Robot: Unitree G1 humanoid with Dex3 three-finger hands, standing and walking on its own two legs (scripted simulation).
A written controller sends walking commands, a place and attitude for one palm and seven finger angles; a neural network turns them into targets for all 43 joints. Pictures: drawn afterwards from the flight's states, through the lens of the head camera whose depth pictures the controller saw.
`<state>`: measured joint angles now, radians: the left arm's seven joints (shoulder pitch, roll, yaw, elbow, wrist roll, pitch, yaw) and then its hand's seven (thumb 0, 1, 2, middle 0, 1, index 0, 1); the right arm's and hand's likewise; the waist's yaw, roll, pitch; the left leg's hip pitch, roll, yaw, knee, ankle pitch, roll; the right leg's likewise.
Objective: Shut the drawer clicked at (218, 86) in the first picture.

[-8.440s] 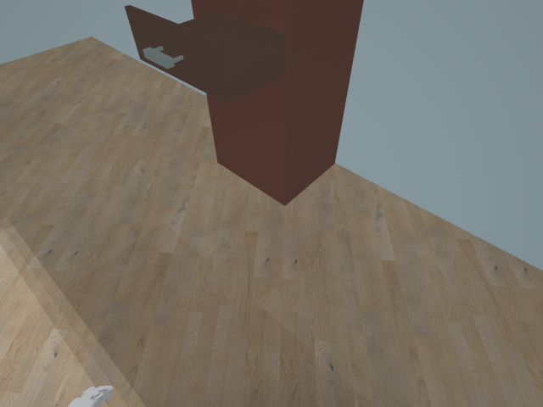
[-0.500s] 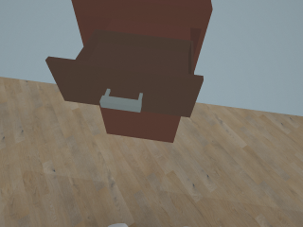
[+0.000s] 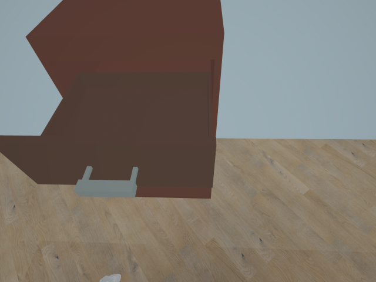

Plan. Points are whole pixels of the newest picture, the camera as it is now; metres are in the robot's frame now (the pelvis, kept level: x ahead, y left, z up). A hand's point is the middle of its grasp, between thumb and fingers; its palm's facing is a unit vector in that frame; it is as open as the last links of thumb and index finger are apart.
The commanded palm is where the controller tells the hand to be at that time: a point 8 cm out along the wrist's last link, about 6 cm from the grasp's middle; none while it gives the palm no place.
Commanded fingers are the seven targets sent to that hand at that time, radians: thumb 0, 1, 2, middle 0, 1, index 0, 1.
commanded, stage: come to a stop and stand still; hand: left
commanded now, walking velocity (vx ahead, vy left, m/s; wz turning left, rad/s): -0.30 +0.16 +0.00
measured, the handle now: (109, 179) +0.33 +0.19 +0.03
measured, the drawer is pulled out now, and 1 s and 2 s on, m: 0.29 0.29 0.29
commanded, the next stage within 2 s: look again from close up in 1.20 s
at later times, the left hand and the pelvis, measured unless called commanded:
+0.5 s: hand out of the picture -0.04 +0.28 -0.18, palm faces +0.09 -0.97 -0.20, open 7.3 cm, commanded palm none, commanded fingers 0.00 0.90 0.90 -0.20 -0.30 -0.20 -0.30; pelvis -0.06 +0.08 +0.01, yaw +1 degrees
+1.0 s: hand out of the picture -0.12 +0.23 -0.17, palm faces +0.00 -0.99 -0.17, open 7.3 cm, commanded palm none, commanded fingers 0.00 0.90 0.90 -0.20 -0.30 -0.20 -0.30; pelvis -0.10 +0.07 +0.01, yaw -1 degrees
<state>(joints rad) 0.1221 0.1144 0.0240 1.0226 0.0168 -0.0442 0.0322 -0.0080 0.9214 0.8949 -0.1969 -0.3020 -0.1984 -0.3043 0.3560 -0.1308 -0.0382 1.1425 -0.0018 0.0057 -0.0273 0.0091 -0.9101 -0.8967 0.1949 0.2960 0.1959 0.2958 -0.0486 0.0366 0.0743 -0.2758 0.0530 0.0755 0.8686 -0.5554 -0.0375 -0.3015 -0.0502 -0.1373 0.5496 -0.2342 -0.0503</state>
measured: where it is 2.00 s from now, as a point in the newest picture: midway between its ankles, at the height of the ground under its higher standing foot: outside the picture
